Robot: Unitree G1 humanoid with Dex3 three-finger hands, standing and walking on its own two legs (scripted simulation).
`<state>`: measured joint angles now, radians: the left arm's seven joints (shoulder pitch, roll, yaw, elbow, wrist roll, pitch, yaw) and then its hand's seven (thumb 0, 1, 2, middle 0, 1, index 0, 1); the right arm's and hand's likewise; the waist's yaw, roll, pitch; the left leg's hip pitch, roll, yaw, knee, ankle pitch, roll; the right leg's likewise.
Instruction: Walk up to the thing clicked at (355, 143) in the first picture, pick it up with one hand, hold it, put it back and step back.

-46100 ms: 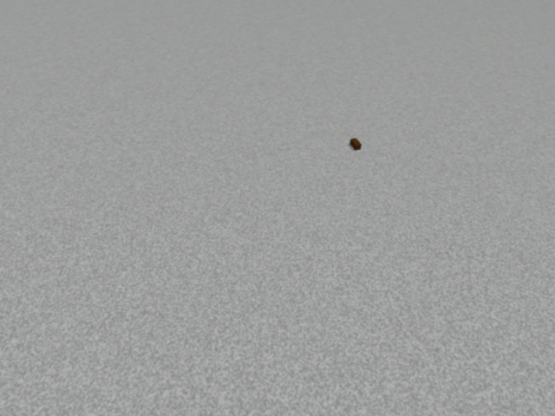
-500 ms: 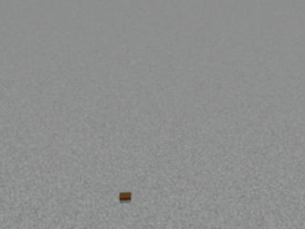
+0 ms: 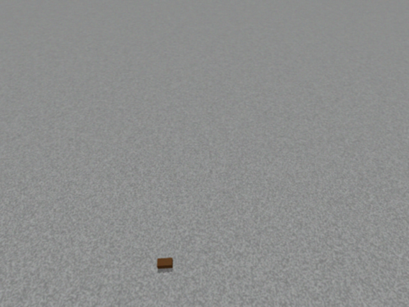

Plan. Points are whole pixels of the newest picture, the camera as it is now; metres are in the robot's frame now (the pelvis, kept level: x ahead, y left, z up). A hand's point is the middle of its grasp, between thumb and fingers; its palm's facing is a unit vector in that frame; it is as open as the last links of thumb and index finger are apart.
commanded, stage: stand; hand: left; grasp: from above
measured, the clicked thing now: (165, 263) +0.52 +0.20 -0.76
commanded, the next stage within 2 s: step back in 1.32 s
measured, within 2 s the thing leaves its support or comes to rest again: neither
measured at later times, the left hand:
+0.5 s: hand out of the picture +0.07 +0.23 -0.16, palm faces +0.00 -0.94 -0.33, open 7.4 cm
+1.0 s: hand out of the picture +0.08 +0.22 -0.16, palm faces -0.01 -0.94 -0.34, open 7.4 cm
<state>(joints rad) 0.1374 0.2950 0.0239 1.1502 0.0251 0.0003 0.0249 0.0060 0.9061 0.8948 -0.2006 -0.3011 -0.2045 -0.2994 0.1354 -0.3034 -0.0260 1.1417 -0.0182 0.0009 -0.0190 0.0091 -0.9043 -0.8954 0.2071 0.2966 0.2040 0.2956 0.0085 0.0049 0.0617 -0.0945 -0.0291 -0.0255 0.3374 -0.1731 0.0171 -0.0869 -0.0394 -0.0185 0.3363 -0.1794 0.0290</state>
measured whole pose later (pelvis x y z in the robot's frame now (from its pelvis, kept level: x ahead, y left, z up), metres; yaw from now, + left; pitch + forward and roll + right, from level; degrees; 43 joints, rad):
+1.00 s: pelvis +0.01 -0.02 +0.00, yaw -1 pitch -3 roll +0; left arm 0.11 0.32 0.01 1.14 0.02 -0.01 0.01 0.01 0.91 0.89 -0.20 -0.30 -0.20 -0.30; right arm 0.11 -0.33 -0.01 1.15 -0.01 -0.01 -0.01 0.01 -0.90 -0.90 0.21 0.30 0.20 0.30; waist 0.00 0.01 0.05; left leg -0.09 0.01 -0.03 0.31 -0.17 -0.01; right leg -0.09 -0.01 -0.02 0.32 -0.18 0.00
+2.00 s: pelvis -0.10 +0.04 -0.02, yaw -6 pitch -2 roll -1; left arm 0.12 0.39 0.07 0.87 0.02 0.07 0.01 0.01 0.91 0.89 -0.20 -0.30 -0.20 -0.30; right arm 0.12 -0.35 -0.04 0.87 -0.02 0.02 -0.02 0.01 -0.90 -0.90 0.21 0.30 0.21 0.30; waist -0.01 -0.03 0.21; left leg -0.33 0.01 0.06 0.62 -0.25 0.05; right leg -0.33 0.05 0.10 0.89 -0.49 0.02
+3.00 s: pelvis -0.39 +0.01 -0.02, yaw -4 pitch -2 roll +1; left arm 0.18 0.35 0.06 0.81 0.05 0.06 0.01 0.01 0.90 0.89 -0.20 -0.30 -0.21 -0.30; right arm 0.20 -0.42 -0.05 0.87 0.00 0.04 -0.03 0.01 -0.90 -0.90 0.21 0.30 0.20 0.30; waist 0.01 0.01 0.14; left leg -0.44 -0.09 -0.09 1.05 -0.50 -0.01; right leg -0.32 -0.04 0.01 0.66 -0.31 0.00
